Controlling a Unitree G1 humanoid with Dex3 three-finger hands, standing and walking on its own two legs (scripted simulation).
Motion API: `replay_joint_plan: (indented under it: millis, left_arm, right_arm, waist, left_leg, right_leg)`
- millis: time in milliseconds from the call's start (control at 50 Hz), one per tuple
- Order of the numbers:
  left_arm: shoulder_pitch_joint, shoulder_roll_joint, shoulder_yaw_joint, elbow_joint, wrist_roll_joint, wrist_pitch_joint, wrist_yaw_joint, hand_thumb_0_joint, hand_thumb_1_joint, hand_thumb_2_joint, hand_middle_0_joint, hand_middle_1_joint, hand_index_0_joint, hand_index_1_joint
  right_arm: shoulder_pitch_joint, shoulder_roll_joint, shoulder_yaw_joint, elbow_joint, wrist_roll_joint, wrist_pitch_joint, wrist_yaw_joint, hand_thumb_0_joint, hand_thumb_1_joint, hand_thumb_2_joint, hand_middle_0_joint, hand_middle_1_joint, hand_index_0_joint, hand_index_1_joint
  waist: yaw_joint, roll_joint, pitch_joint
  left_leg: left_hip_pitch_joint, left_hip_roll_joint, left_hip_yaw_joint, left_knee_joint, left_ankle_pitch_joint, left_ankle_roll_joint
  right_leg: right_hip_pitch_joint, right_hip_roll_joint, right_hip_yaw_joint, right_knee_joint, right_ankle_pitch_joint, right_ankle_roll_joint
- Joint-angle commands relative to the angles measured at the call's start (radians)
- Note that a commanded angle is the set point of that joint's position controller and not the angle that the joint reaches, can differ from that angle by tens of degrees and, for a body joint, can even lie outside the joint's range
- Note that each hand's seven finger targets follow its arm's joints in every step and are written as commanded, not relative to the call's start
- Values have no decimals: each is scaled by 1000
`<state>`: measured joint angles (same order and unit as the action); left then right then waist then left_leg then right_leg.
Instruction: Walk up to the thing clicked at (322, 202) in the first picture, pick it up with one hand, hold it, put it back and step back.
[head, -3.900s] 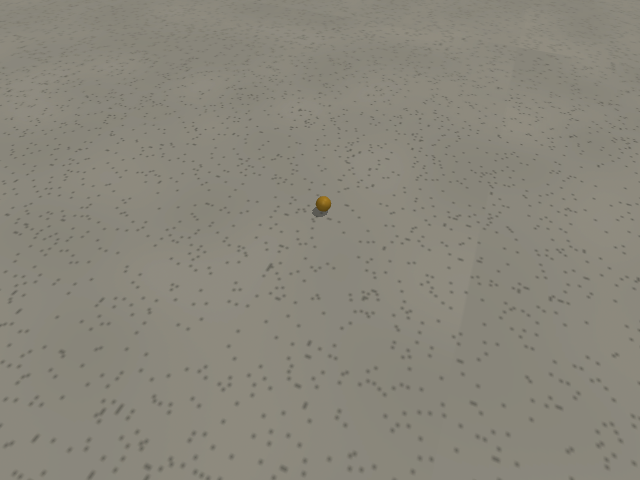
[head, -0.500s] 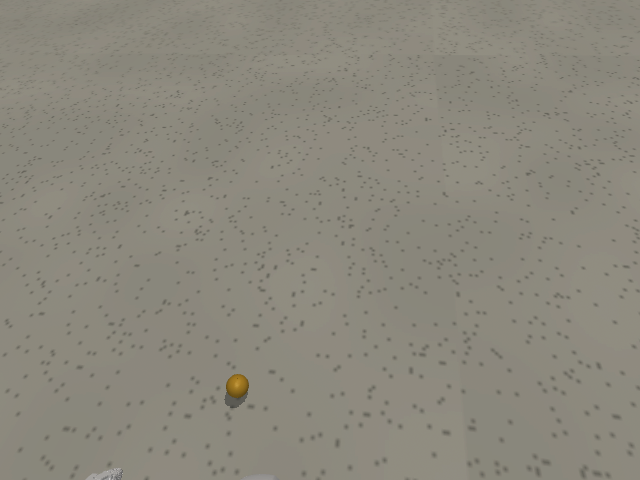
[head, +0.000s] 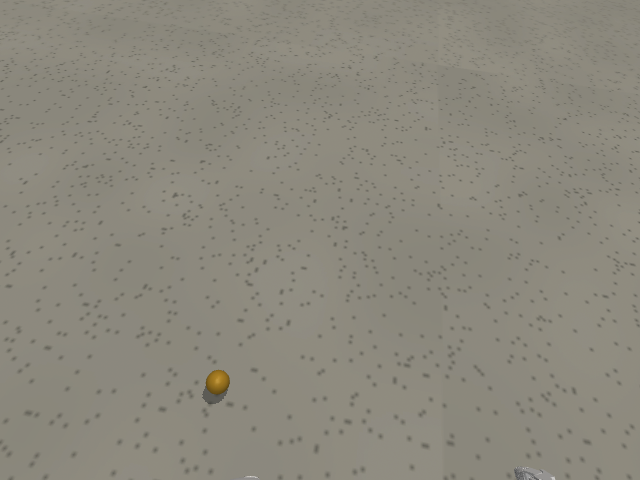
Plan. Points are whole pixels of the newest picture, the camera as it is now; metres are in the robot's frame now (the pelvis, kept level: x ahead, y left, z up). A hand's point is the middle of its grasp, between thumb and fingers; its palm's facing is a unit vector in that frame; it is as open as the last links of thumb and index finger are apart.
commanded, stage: walk up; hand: left
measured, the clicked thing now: (217, 382) +0.48 +0.27 -0.73
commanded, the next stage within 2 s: none
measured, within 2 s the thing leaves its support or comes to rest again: neither
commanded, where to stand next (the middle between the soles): +0.10 +0.00 m, yaw +0 degrees
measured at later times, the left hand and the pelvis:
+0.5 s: hand out of the picture +0.08 +0.25 -0.14, palm faces -0.01 -0.94 -0.35, open 7.4 cm; pelvis +0.01 +0.00 +0.02, yaw +1 degrees
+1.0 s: hand out of the picture +0.11 +0.25 -0.13, palm faces -0.01 -0.94 -0.34, open 7.4 cm; pelvis +0.03 +0.00 +0.02, yaw +1 degrees
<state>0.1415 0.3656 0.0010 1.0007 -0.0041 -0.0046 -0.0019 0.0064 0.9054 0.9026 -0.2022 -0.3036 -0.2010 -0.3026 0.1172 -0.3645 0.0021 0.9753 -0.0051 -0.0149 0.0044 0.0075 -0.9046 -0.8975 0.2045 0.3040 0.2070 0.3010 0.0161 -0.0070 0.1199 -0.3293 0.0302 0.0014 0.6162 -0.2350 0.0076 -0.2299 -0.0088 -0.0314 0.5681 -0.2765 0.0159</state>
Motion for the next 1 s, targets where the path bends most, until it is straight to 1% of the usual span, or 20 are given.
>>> replay_joint_plan:
  millis: [0,20,40,100,160,200,260,300,360,400,480,540,580,640,700,720,820,940,960,980]
  left_arm:
    - [-21,221,42,-14,5,-26,6,0,900,900,-200,-300,-200,-300]
    - [-31,210,37,0,2,-28,3,0,900,900,-200,-300,-200,-300]
    - [-18,209,36,9,2,-31,3,0,900,900,-200,-300,-200,-300]
    - [-40,208,37,38,8,-44,1,0,900,900,-200,-300,-200,-300]
    - [-66,212,38,47,10,-52,1,0,900,900,-200,-300,-200,-300]
    - [-76,213,38,58,9,-53,2,0,900,900,-200,-300,-200,-300]
    - [-72,212,39,68,11,-52,4,0,900,900,-200,-300,-200,-300]
    - [-77,208,39,74,9,-49,4,0,900,900,-200,-300,-200,-300]
    - [-75,203,40,80,10,-45,5,0,900,900,-200,-300,-200,-300]
    - [-64,203,40,87,12,-44,6,0,900,900,-200,-300,-200,-300]
    - [-73,200,42,83,10,-40,6,0,900,900,-200,-300,-200,-300]
    - [-78,199,42,90,8,-36,8,0,900,900,-200,-300,-200,-300]
    - [-79,197,42,91,8,-35,8,0,900,900,-200,-300,-200,-300]
    - [-81,197,41,95,9,-32,9,0,900,900,-200,-300,-200,-300]
    - [-83,194,42,95,9,-32,9,0,900,900,-200,-300,-200,-300]
    - [-92,193,42,94,9,-32,9,0,900,900,-200,-300,-200,-300]
    - [-102,190,43,95,9,-32,10,0,900,900,-200,-300,-200,-300]
    - [-105,188,42,96,9,-31,11,0,900,900,-200,-300,-200,-300]
    - [-15,252,67,75,27,-44,6,0,900,900,-200,-300,-200,-300]
    - [40,274,78,84,40,-47,7,0,900,900,-200,-300,-200,-300]
  right_arm:
    - [-47,-225,-50,-30,8,-11,-7,0,-900,-900,200,300,200,300]
    - [-66,-229,-50,-20,6,-9,-4,0,-900,-900,200,300,200,300]
    - [-88,-227,-46,-18,3,-9,-1,0,-900,-900,200,300,200,300]
    - [-86,-215,-44,10,2,-12,7,0,-900,-900,200,300,200,300]
    - [-82,-208,-42,37,6,-16,9,0,-900,-900,200,300,200,300]
    - [-82,-196,-40,54,7,-16,10,0,-900,-900,200,300,200,300]
    - [-96,-197,-41,68,6,-16,8,0,-900,-900,200,300,200,300]
    - [-97,-193,-40,80,5,-14,8,0,-900,-900,200,300,200,300]
    - [-96,-194,-40,94,3,-13,7,0,-900,-900,200,300,200,300]
    - [-102,-198,-42,100,2,-14,6,0,-900,-900,200,300,200,300]
    - [-88,-195,-39,110,1,-16,4,0,-900,-900,200,300,200,300]
    - [-87,-197,-42,117,-1,-16,1,0,-900,-900,200,300,200,300]
    - [-79,-196,-43,123,-1,-17,0,0,-900,-900,200,300,200,300]
    - [-85,-201,-46,122,-1,-16,-1,0,-900,-900,200,300,200,300]
    - [-78,-196,-45,125,-2,-17,-2,0,-900,-900,200,300,200,300]
    - [-75,-200,-46,124,-2,-17,-3,0,-900,-900,200,300,200,300]
    - [-68,-195,-47,128,-1,-18,-5,0,-900,-900,200,300,200,300]
    - [-75,-194,-48,125,0,-14,-4,0,-900,-900,200,300,200,300]
    - [-14,-268,-90,81,-21,-4,16,0,-900,-900,200,300,200,300]
    - [-39,-261,-97,62,-32,3,26,0,-900,-900,200,300,200,300]
  waist:
    - [-11,78,-138]
    - [-10,75,-102]
    - [-1,63,-95]
    - [-14,20,-87]
    - [-24,-29,-107]
    - [-23,-42,-115]
    - [-16,-43,-145]
    - [-14,-41,-119]
    - [-11,-22,-120]
    - [-8,-9,-147]
    - [-8,16,-155]
    - [-9,33,-143]
    - [-10,34,-158]
    - [-12,40,-143]
    - [-13,33,-154]
    - [-18,31,-153]
    - [-21,17,-180]
    - [-21,5,-164]
    - [-7,31,-230]
    - [14,1,-172]
  left_leg:
    - [72,112,-167,-254,-142,49]
    - [53,112,-179,-269,-189,44]
    - [62,113,-179,-270,-196,48]
    - [96,101,-162,-275,-122,40]
    - [155,81,-126,-260,-13,32]
    - [180,76,-114,-266,38,23]
    - [214,82,-105,-271,92,23]
    - [196,79,-109,-293,56,17]
    - [176,85,-121,-319,36,16]
    - [189,94,-123,-321,77,20]
    - [170,95,-121,-335,95,15]
    - [152,100,-128,-351,92,14]
    - [158,102,-127,-346,137,16]
    - [150,98,-128,-355,109,15]
    - [161,102,-125,-351,139,17]
    - [155,98,-125,-352,131,16]
    - [191,102,-112,-334,222,18]
    - [201,96,-108,-332,227,17]
    - [199,32,-57,-249,-195,55]
    - [64,22,-53,-193,-346,54]
  right_leg:
    - [4,-92,111,-147,-64,-51]
    - [-11,-89,113,-173,-96,-52]
    - [-23,-93,115,-198,-104,-54]
    - [-26,-107,127,-249,-73,-54]
    - [-14,-127,141,-293,-2,-49]
    - [-6,-136,140,-306,25,-43]
    - [26,-137,125,-308,82,-38]
    - [20,-135,121,-323,50,-33]
    - [51,-128,111,-321,38,-33]
    - [81,-124,96,-312,78,-34]
    - [120,-125,90,-302,128,-31]
    - [132,-120,83,-299,125,-33]
    - [151,-121,81,-299,141,-34]
    - [142,-119,78,-300,142,-31]
    - [147,-119,78,-300,148,-31]
    - [150,-120,78,-303,153,-30]
    - [161,-125,75,-299,188,-29]
    - [146,-125,72,-308,194,-22]
    - [187,-101,78,-284,-182,-64]
    - [186,-146,157,-311,-345,-98]
